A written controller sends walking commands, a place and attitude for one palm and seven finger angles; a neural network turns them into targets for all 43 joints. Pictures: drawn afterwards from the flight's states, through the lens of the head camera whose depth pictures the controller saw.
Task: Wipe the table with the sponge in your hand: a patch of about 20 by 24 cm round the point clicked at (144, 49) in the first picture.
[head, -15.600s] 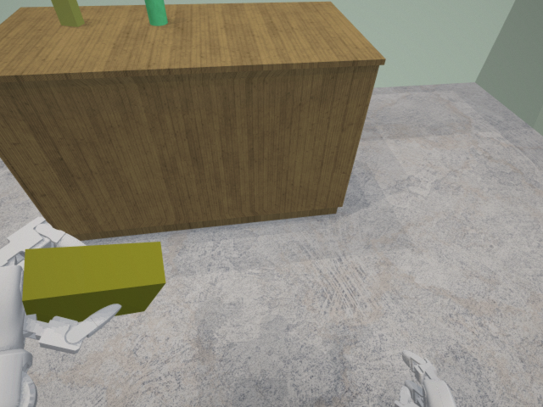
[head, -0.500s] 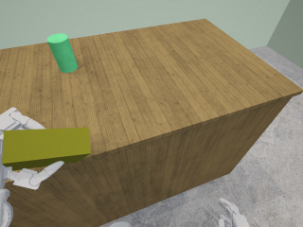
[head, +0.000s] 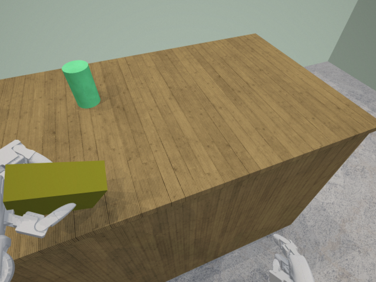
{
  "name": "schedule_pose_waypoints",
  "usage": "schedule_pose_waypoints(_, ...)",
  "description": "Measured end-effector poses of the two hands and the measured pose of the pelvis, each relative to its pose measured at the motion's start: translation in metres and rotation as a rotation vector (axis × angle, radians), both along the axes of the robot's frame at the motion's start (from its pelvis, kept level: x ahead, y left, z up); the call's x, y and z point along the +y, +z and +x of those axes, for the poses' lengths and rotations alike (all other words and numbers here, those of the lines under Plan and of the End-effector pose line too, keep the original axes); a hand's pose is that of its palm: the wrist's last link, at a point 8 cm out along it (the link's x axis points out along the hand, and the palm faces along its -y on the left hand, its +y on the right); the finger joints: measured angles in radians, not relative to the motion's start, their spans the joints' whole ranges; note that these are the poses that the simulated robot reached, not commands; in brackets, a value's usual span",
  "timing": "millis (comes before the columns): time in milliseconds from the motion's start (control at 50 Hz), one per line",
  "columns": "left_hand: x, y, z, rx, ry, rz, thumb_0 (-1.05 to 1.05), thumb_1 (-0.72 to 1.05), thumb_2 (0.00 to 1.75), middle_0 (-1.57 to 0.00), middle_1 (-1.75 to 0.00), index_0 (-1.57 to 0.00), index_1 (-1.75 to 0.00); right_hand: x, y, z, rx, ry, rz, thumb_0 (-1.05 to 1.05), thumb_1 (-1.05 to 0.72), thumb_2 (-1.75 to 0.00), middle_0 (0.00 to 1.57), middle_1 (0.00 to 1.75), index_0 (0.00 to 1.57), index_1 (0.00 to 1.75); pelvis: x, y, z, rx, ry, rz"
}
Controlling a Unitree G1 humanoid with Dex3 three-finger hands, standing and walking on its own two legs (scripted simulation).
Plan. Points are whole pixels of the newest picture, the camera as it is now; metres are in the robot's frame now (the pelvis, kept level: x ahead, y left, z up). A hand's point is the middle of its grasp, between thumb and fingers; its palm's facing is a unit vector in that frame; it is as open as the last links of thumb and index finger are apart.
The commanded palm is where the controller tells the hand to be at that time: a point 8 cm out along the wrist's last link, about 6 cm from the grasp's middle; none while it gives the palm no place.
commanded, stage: come to a stop and stand still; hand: left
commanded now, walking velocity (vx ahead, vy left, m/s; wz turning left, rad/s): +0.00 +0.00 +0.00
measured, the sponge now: (71, 188) +0.23 +0.21 +0.15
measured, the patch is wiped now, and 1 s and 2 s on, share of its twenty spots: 0.00 0.00 0.00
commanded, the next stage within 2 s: look again from close up in 1.14 s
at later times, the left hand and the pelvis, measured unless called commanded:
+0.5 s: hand (27, 168) +0.25 +0.28 +0.18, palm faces +0.44 -0.80 -0.40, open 9.4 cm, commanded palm +0.16 +0.29 +0.18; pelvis +0.00 +0.01 +0.00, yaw -1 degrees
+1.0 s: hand (16, 181) +0.23 +0.30 +0.16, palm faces +0.37 -0.86 -0.35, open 9.5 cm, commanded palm +0.17 +0.34 +0.18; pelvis +0.01 +0.06 +0.00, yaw -1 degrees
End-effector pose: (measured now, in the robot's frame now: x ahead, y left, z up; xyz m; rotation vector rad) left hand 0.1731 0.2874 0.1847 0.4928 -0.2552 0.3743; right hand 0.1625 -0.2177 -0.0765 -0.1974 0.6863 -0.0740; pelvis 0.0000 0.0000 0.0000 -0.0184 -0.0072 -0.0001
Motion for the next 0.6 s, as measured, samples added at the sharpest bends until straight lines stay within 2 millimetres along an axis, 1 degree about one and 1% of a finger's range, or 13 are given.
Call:
schedule_pose_waypoints(100, -0.002, -0.012, 0.004, 0.032, 0.021, -0.066, 0.0, -0.43, 1.0, -0.81, -1.35, -0.81, -1.34, -0.014, 0.003, 0.003, 0.018, -0.027, -0.041, 0.01, -0.9, -0.9, 0.2, 0.3, 0.2, 0.3, 0.0, 0.002, 0.006, -0.003, 0.001, 0.009)
schedule_pose_waypoints(160, -0.005, -0.012, 0.006, 0.034, 0.01, -0.077, 0.0, -0.43, 1.0, -0.81, -1.35, -0.81, -1.34, -0.018, 0.007, 0.006, 0.017, -0.037, -0.059, 0.01, -0.9, -0.9, 0.2, 0.3, 0.2, 0.3, 0.0, 0.004, 0.008, -0.008, 0.002, 0.014)
schedule_pose_waypoints(260, -0.006, -0.006, 0.007, 0.014, -0.006, -0.062, 0.0, -0.43, 1.01, -0.81, -1.35, -0.81, -1.34, -0.018, 0.014, 0.012, -0.003, -0.038, -0.06, 0.01, -0.9, -0.9, 0.2, 0.3, 0.2, 0.29, -0.001, 0.005, 0.01, -0.008, 0.004, 0.012)
schedule_pose_waypoints(340, -0.004, -0.005, 0.008, 0.017, 0.001, -0.06, 0.0, -0.43, 1.01, -0.81, -1.35, -0.81, -1.34, -0.014, 0.015, 0.015, -0.008, -0.031, -0.048, 0.01, -0.9, -0.9, 0.2, 0.3, 0.2, 0.29, -0.001, 0.006, 0.011, -0.005, 0.003, 0.008)
schedule_pose_waypoints(360, 0.0, 0.0, 0.012, 0.017, -0.004, 0.002, 0.0, -0.44, 1.01, -0.81, -1.35, -0.82, -1.34, -0.012, 0.015, 0.015, -0.007, -0.014, -0.055, 0.01, -0.9, -0.9, 0.2, 0.3, 0.2, 0.29, -0.001, 0.006, 0.009, -0.003, 0.007, 0.003)
schedule_pose_waypoints(380, 0.009, 0.008, 0.017, -0.009, -0.009, 0.061, 0.0, -0.44, 1.01, -0.81, -1.34, -0.82, -1.34, -0.01, 0.014, 0.014, 0.001, 0.007, -0.061, 0.01, -0.9, -0.9, 0.2, 0.3, 0.2, 0.29, -0.002, 0.005, 0.006, 0.003, 0.011, 0.002)
schedule_pose_waypoints(400, 0.019, 0.013, 0.022, -0.037, 0.0, 0.085, 0.0, -0.44, 1.01, -0.81, -1.35, -0.82, -1.34, -0.008, 0.012, 0.013, 0.012, 0.026, -0.061, 0.01, -0.9, -0.9, 0.2, 0.3, 0.2, 0.29, -0.002, 0.005, 0.004, 0.007, 0.008, 0.001)
schedule_pose_waypoints(440, 0.034, 0.013, 0.029, -0.059, 0.039, 0.056, 0.0, -0.43, 1.01, -0.81, -1.35, -0.81, -1.34, -0.004, 0.01, 0.011, 0.016, 0.039, -0.037, 0.01, -0.9, -0.9, 0.2, 0.3, 0.2, 0.29, 0.001, 0.005, -0.001, 0.006, -0.01, 0.003)
schedule_pose_waypoints(460, 0.036, 0.011, 0.031, -0.055, 0.049, 0.037, 0.0, -0.43, 1.01, -0.81, -1.35, -0.81, -1.34, -0.003, 0.01, 0.01, 0.01, 0.036, -0.024, 0.01, -0.9, -0.9, 0.2, 0.3, 0.2, 0.3, 0.004, 0.005, -0.002, 0.004, -0.016, 0.004)
schedule_pose_waypoints(500, 0.029, 0.006, 0.029, -0.035, 0.028, 0.011, 0.0, -0.43, 1.01, -0.8, -1.36, -0.8, -1.35, 0.0, 0.01, 0.006, -0.005, 0.022, -0.009, 0.01, -0.9, -0.9, 0.2, 0.3, 0.2, 0.3, 0.011, 0.004, -0.003, 0.001, -0.025, 0.006)
schedule_pose_waypoints(560, 0.012, -0.006, 0.022, 0.018, -0.062, -0.017, 0.0, -0.42, 1.01, -0.79, -1.37, -0.8, -1.36, 0.005, 0.011, 0.0, -0.014, -0.01, -0.007, 0.01, -0.9, -0.9, 0.2, 0.3, 0.2, 0.3, 0.02, 0.004, -0.002, -0.001, -0.031, 0.008)
schedule_pose_waypoints(600, 0.006, -0.013, 0.017, 0.051, -0.113, -0.031, 0.0, -0.42, 1.01, -0.79, -1.37, -0.8, -1.36, 0.009, 0.012, -0.005, -0.007, -0.025, -0.02, 0.01, -0.9, -0.9, 0.2, 0.3, 0.2, 0.3, 0.024, 0.004, 0.0, -0.002, -0.027, 0.007)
